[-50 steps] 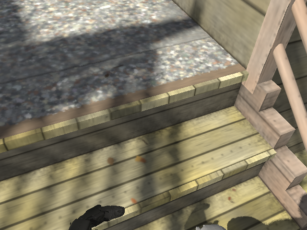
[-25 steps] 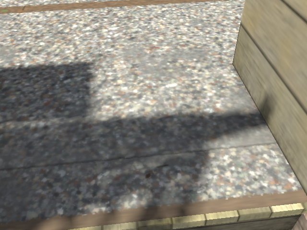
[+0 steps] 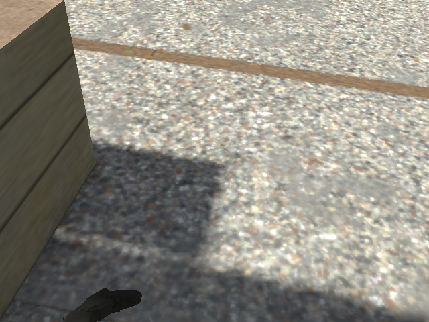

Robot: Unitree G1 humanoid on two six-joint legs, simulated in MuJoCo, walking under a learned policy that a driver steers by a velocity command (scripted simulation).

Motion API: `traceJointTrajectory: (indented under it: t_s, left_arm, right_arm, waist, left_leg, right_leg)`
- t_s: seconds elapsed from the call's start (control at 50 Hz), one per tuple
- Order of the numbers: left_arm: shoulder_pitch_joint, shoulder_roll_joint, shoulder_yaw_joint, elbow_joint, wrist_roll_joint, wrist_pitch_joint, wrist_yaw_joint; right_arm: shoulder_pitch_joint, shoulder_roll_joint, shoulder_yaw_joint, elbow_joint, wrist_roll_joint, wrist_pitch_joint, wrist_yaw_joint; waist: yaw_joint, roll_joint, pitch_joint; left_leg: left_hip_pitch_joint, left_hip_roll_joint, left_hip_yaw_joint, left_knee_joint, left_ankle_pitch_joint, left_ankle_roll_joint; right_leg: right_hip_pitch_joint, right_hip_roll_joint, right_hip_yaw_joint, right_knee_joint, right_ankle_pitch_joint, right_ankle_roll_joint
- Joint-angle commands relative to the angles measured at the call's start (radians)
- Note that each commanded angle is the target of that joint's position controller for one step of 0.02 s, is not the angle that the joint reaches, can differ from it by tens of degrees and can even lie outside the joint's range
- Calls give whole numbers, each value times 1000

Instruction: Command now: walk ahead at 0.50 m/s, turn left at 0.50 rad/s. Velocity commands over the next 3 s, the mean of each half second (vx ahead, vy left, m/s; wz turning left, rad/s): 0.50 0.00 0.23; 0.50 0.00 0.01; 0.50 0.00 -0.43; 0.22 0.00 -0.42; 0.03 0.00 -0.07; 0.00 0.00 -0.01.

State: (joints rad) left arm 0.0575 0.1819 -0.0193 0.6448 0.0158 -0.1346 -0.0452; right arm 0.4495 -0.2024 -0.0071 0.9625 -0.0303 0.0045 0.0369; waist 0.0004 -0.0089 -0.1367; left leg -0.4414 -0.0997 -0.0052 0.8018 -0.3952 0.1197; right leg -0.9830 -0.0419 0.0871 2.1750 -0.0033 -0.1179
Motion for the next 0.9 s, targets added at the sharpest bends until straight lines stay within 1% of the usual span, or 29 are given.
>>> traceJointTrajectory:
  t_s: [0.02,0.06,0.1,0.12,0.18,0.22,0.24,0.26,0.28,0.3,0.32,0.34,0.36,0.38,0.4,0.42,0.44,0.46,0.5,0.52,0.58,0.62,0.66,0.74,0.8,0.84,0.86,0.88,0.9]
  left_arm:
    - [72,-139,-80,-22,7,18,5]
    - [35,-149,-92,-31,1,39,18]
    - [-129,-141,-106,-93,11,35,24]
    - [-231,-147,-108,-123,19,31,31]
    - [-462,-176,-135,-197,-12,18,40]
    - [-370,-121,-104,-163,-27,19,23]
    - [-311,-96,-87,-134,-23,19,14]
    - [-272,-50,-53,-134,-8,20,10]
    - [-127,26,-18,-98,-19,28,4]
    - [12,106,16,-67,-21,41,-4]
    - [222,168,38,18,-8,47,-14]
    - [325,210,66,85,41,62,-2]
    - [359,201,67,145,36,103,30]
    - [317,43,24,194,24,111,45]
    - [241,-32,4,218,4,92,38]
    - [188,-103,-12,256,11,69,21]
    - [160,-150,-20,286,22,51,10]
    - [166,-162,-22,318,29,52,3]
    - [147,-123,-15,310,24,42,-14]
    - [122,-63,-5,295,17,35,-14]
    - [172,39,3,283,0,7,10]
    - [282,88,23,305,-8,0,24]
    - [411,94,31,326,-14,4,47]
    - [482,132,43,328,-14,29,37]
    - [438,157,50,305,-24,38,30]
    - [374,178,56,282,-23,34,42]
    - [330,163,49,244,-12,27,49]
    - [426,38,10,218,-14,8,40]
    - [402,52,19,219,-27,-12,32]
  right_arm:
    - [-109,40,31,-31,-21,-43,21]
    - [-45,39,36,20,-20,-48,24]
    - [0,48,39,49,4,-46,25]
    - [70,42,36,75,-5,-40,13]
    - [238,11,23,106,27,-17,-58]
    - [215,-4,17,120,59,-36,-70]
    - [158,-22,18,95,52,-38,-64]
    - [156,-65,11,86,24,-52,-60]
    - [137,-142,-7,78,39,-64,-58]
    - [84,-167,-15,83,41,-70,-56]
    - [15,-171,-19,57,5,-91,-52]
    - [74,-89,-18,36,34,-121,-15]
    - [18,19,4,30,8,-153,31]
    - [-61,20,-8,-35,28,-159,76]
    - [-200,50,7,-143,54,-145,73]
    - [-283,46,16,-215,52,-132,61]
    - [-229,59,24,-225,56,-120,50]
    - [-177,95,41,-232,70,-102,39]
    - [-113,104,58,-223,86,-87,21]
    - [-143,83,61,-239,81,-76,3]
    - [-260,-3,44,-288,29,-74,-23]
    - [-351,-22,37,-305,38,-85,-20]
    - [-531,-3,39,-334,59,-89,-14]
    - [-614,-12,33,-353,78,-95,11]
    - [-566,-52,10,-343,52,-95,36]
    - [-328,-151,-41,-292,33,-101,13]
    - [-137,-216,-64,-259,16,-104,-4]
    - [-18,-296,-91,-244,-13,-93,-14]
    - [-1,-240,-82,-226,-4,-88,-12]
  waist:
    - [94,13,158]
    - [73,91,159]
    - [21,98,183]
    - [-30,130,169]
    - [-125,156,131]
    - [-56,221,55]
    - [2,212,5]
    - [47,243,-103]
    - [125,348,-139]
    - [185,375,-161]
    - [265,289,-251]
    - [208,-87,-364]
    - [202,-397,-321]
    - [154,-297,-185]
    - [96,-140,1]
    - [43,-16,120]
    - [-26,79,146]
    - [-74,74,153]
    - [-121,45,179]
    - [-123,19,200]
    - [-92,-14,160]
    - [-15,-35,114]
    - [91,-43,185]
    - [124,-58,218]
    - [62,-118,165]
    - [-71,-126,47]
    - [-150,-84,-92]
    - [-132,210,-283]
    - [-134,241,-324]
  left_leg:
    - [-18,179,-307,-380,97,-17]
    - [-8,188,-285,-418,119,8]
    - [-39,164,-254,-472,101,-14]
    - [-18,181,-294,-526,150,11]
    - [163,280,-354,-734,286,106]
    - [311,313,-246,-781,628,121]
    - [310,283,-155,-731,968,110]
    - [328,292,-126,-653,1546,111]
    - [487,343,-142,-535,1885,128]
    - [576,362,-130,-376,2045,122]
    - [474,355,-115,-167,2076,158]
    - [123,203,-146,123,1662,130]
    - [-132,-28,-202,658,384,59]
    - [-342,-45,-284,1151,250,41]
    - [-426,-16,-262,1297,219,60]
    - [-467,19,-224,1295,166,94]
    - [-442,49,-229,1250,168,111]
    - [-441,57,-226,1209,165,110]
    - [-461,86,-215,1021,215,92]
    - [-438,106,-180,852,202,53]
    - [-314,167,-16,562,365,-46]
    - [-278,221,32,330,440,-67]
    - [-330,222,56,91,447,-74]
    - [-312,172,78,-192,357,-87]
    - [-83,110,77,-296,318,-69]
    - [229,98,56,-325,360,8]
    - [519,228,-70,-243,455,67]
    - [935,473,-482,-297,349,252]
    - [922,524,-728,-476,251,281]
  right_leg:
    - [-364,-11,-89,223,8,10]
    - [-475,-18,-126,305,-36,31]
    - [-489,-45,-180,58,-6,53]
    - [-489,-39,-234,9,10,68]
    - [-414,-62,-304,-340,-123,105]
    - [-154,-53,-329,-635,-226,61]
    - [63,9,-380,-762,-301,30]
    - [292,91,-401,-783,-319,12]
    - [360,123,-330,-911,-466,-1]
    - [432,103,-190,-1031,-482,-34]
    - [663,34,1,-1088,-480,-85]
    - [985,-119,465,-1405,-703,-210]
    - [1040,-235,901,-1816,-715,-316]
    - [871,-264,928,-1869,-747,-261]
    - [665,-267,726,-1807,-702,-189]
    - [515,-234,499,-1757,-609,-135]
    - [451,-198,335,-1729,-518,-72]
    - [445,-159,213,-1725,-449,-40]
    - [430,-109,20,-1755,-302,-19]
    - [402,-99,-40,-1806,-269,-41]
    - [402,-71,-76,-1953,-138,-80]
    - [587,-81,-81,-1998,-59,-65]
    - [766,-128,-26,-2030,-25,-55]
    - [1029,-192,-10,-2007,14,-68]
    - [1061,-195,-37,-1895,340,-77]
    - [986,-154,-78,-1676,531,-26]
    - [789,-119,-109,-1428,334,-4]
    - [362,43,-138,-1043,-58,75]
    - [218,93,10,-828,-520,79]
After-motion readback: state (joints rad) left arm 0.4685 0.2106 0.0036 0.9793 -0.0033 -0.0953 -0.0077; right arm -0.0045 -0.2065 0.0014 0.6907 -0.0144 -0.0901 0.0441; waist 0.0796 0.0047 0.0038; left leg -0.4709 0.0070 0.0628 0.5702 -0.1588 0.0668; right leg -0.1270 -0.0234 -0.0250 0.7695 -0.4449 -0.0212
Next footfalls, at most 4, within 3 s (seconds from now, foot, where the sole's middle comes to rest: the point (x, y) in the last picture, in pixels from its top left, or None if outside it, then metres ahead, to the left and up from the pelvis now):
0.30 right None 0.36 -0.12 -0.55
0.86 left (165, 288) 0.62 0.14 -0.55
1.38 right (244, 202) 0.95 -0.10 -0.55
1.82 left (209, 150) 1.22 0.03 -0.55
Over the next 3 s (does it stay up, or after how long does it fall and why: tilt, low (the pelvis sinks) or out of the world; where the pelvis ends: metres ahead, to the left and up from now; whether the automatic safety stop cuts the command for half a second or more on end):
stays up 1.09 -0.08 0.21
